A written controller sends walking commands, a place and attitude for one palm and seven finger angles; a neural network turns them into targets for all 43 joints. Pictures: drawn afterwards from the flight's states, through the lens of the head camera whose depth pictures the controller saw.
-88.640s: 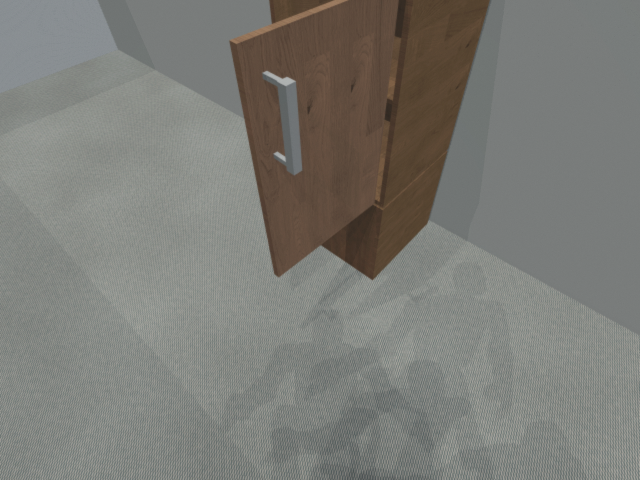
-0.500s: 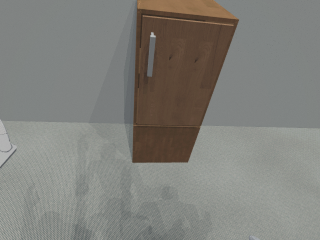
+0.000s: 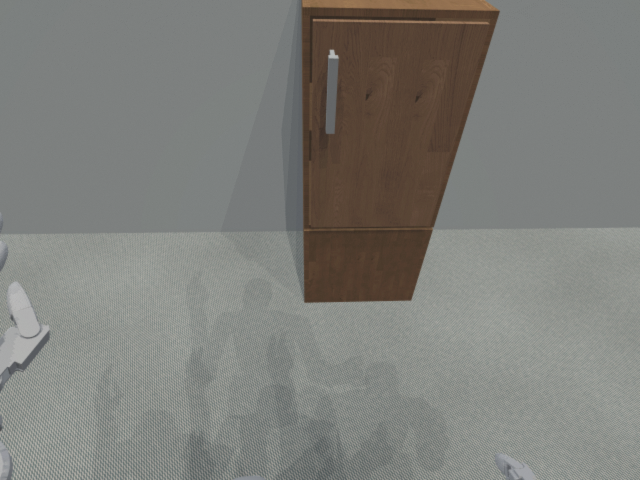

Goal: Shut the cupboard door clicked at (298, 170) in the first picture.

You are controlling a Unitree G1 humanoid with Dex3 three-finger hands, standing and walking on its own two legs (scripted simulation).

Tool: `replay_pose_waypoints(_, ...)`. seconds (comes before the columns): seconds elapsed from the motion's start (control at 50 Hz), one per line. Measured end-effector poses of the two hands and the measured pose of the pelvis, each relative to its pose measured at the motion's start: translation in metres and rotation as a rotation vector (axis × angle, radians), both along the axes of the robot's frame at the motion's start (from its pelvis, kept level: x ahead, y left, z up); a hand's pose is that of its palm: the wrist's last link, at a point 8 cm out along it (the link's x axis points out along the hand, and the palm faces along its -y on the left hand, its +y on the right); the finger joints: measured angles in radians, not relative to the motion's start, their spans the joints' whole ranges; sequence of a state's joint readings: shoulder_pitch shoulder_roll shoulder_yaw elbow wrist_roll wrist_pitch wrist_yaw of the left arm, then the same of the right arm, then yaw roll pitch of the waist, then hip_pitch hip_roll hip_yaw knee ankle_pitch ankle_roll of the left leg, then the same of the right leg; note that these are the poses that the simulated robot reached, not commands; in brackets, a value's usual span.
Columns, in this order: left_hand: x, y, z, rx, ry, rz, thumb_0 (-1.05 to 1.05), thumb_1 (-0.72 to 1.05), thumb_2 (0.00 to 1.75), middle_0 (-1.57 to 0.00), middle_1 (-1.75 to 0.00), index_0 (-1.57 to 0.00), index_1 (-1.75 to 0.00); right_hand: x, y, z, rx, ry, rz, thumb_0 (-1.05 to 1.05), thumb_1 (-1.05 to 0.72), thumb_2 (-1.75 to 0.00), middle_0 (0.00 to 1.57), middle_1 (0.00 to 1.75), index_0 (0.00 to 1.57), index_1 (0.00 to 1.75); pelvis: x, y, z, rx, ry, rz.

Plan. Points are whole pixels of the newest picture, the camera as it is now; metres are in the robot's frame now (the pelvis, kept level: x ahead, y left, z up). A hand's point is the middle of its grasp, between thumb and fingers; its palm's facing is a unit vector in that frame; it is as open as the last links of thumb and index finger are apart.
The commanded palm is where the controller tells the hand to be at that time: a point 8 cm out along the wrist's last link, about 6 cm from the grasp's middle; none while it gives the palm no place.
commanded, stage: stop stepping back and stand still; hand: left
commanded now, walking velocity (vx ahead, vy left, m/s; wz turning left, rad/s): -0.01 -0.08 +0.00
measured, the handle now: (331, 92) +0.91 +0.05 +0.10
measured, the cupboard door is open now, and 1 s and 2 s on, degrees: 0 0 0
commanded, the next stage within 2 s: let the arm hang, fingers relaxed in 0.72 s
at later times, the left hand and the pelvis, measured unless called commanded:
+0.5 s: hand (77, 302) +0.24 +0.27 +0.16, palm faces +0.43 -0.77 -0.46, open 7.4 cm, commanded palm +0.18 +0.31 +0.18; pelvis +0.04 +0.02 -0.01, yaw +0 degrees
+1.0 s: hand (138, 418) +0.22 +0.27 -0.08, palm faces +0.01 -0.92 -0.40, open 7.4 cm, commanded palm none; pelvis +0.04 +0.04 -0.01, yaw +0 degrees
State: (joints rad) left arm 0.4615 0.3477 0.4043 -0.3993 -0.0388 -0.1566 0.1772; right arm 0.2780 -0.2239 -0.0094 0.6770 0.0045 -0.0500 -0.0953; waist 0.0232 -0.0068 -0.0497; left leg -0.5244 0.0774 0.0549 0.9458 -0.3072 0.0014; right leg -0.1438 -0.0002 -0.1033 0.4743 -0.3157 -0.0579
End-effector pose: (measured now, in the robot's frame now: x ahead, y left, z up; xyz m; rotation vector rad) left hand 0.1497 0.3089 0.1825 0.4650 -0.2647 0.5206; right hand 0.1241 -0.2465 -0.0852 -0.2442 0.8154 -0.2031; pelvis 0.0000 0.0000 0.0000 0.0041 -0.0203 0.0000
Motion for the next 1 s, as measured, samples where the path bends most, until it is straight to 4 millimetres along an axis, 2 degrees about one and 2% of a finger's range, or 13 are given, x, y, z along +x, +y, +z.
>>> replay_pose_waypoints(0.06,0.010,-0.001,-0.003,-0.013,-0.023,-0.049,0.02,0.89,0.90,-0.21,-0.30,-0.21,-0.30,0.007,0.002,0.005,-0.049,-0.014,0.005,0.01,-0.90,-0.90,0.21,0.30,0.21,0.30,0.005,0.010,-0.004,0.001,-0.006,0.014)
replay_pose_waypoints(0.12,0.020,0.001,0.003,0.050,-0.078,-0.117,0.02,0.89,0.90,-0.21,-0.30,-0.21,-0.30,0.019,0.006,0.004,-0.069,-0.060,-0.017,0.01,-0.90,-0.90,0.20,0.30,0.20,0.30,0.008,0.019,-0.016,-0.002,-0.013,0.007)
replay_pose_waypoints(0.24,0.036,0.004,0.024,0.187,-0.035,-0.156,0.02,0.89,0.90,-0.22,-0.30,-0.21,-0.30,0.034,0.034,0.005,0.048,-0.094,0.008,0.01,-0.91,-0.90,0.20,0.30,0.20,0.30,0.010,0.015,-0.010,0.005,-0.011,-0.004)
replay_pose_waypoints(0.32,0.036,-0.003,0.020,0.212,0.054,-0.138,0.01,0.89,0.90,-0.21,-0.30,-0.21,-0.30,0.040,0.043,-0.007,0.120,-0.085,0.036,0.01,-0.90,-0.90,0.20,0.30,0.21,0.30,0.018,0.010,-0.011,-0.009,-0.003,-0.005)
replay_pose_waypoints(0.4,0.037,-0.006,0.005,0.137,0.120,-0.098,0.01,0.89,0.90,-0.22,-0.30,-0.21,-0.30,0.042,0.040,-0.018,0.133,-0.016,0.038,0.01,-0.90,-0.90,0.21,0.30,0.21,0.30,0.030,0.010,-0.008,-0.009,0.013,-0.014)
replay_pose_waypoints(0.52,0.050,0.000,-0.005,0.072,0.090,-0.077,0.01,0.89,0.90,-0.22,-0.30,-0.21,-0.30,0.051,0.029,-0.017,0.058,0.019,0.026,0.01,-0.90,-0.90,0.21,0.30,0.21,0.30,0.043,0.016,-0.008,-0.017,-0.002,0.001)
replay_pose_waypoints(0.68,0.072,0.007,0.005,0.096,0.067,-0.113,0.02,0.89,0.90,-0.22,-0.30,-0.21,-0.30,0.079,0.028,0.009,0.038,-0.072,0.004,0.01,-0.91,-0.90,0.20,0.30,0.20,0.30,0.052,0.021,-0.001,-0.014,0.015,-0.016)
replay_pose_waypoints(0.82,0.074,0.009,-0.003,0.077,0.120,-0.135,0.01,0.89,0.90,-0.22,-0.30,-0.21,-0.30,0.088,0.033,0.016,0.046,-0.105,0.002,0.01,-0.91,-0.90,0.20,0.30,0.20,0.30,0.054,0.026,0.001,-0.018,0.028,-0.024)
replay_pose_waypoints(0.84,0.076,0.010,-0.011,0.081,0.148,-0.145,0.01,0.89,0.90,-0.22,-0.30,-0.21,-0.30,0.089,0.034,0.013,0.055,-0.106,0.022,0.01,-0.91,-0.90,0.20,0.30,0.20,0.30,0.054,0.027,0.000,-0.019,0.032,-0.016)
replay_pose_waypoints(0.88,0.084,0.017,-0.052,0.035,0.314,-0.155,0.01,0.90,0.90,-0.21,-0.30,-0.20,-0.30,0.088,0.034,0.000,0.066,-0.071,0.078,0.01,-0.90,-0.90,0.20,0.30,0.20,0.30,0.050,0.032,-0.003,-0.018,0.041,-0.004)
replay_pose_waypoints(0.94,0.082,0.021,-0.142,-0.124,0.669,-0.129,0.00,0.90,0.90,-0.21,-0.30,-0.20,-0.30,0.079,0.031,-0.019,0.068,0.012,0.100,0.01,-0.90,-0.90,0.20,0.30,0.20,0.30,0.044,0.039,-0.007,-0.013,0.041,0.003)
replay_pose_waypoints(1.0,0.050,0.008,-0.226,-0.281,1.001,-0.110,0.01,0.91,0.90,-0.20,-0.30,-0.20,-0.30,0.057,0.028,-0.029,0.060,0.094,0.076,0.01,-0.91,-0.90,0.20,0.30,0.21,0.30,0.039,0.042,-0.008,-0.003,0.028,0.002)
